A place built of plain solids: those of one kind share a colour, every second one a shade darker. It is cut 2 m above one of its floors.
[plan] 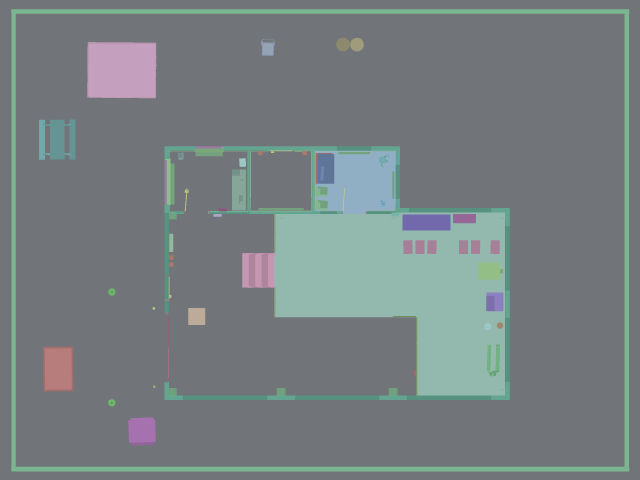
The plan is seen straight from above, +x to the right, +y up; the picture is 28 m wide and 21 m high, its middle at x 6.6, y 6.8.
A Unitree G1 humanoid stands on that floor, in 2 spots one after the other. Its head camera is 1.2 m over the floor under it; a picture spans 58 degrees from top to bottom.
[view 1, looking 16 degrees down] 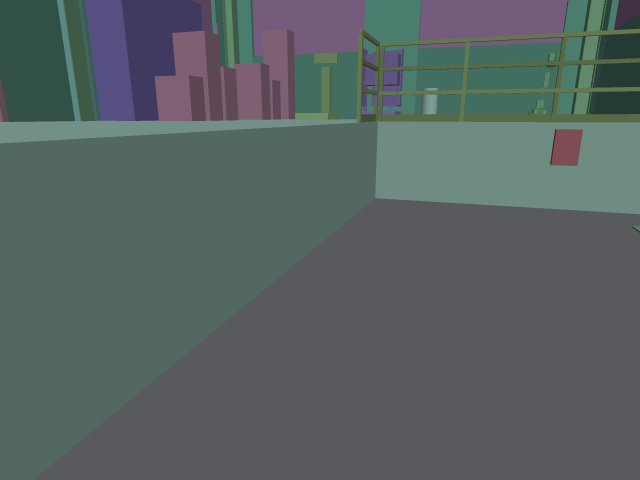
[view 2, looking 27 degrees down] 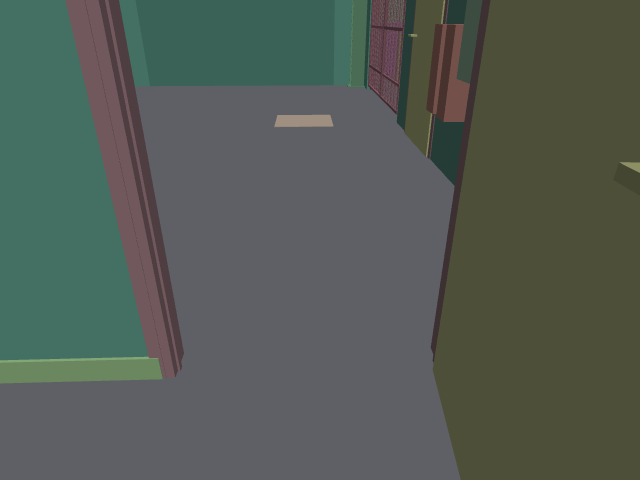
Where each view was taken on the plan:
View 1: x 4.40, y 2.10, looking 19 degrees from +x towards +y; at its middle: raised_floor_bank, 4.22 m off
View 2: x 1.20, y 9.30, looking -92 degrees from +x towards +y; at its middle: ground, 2.64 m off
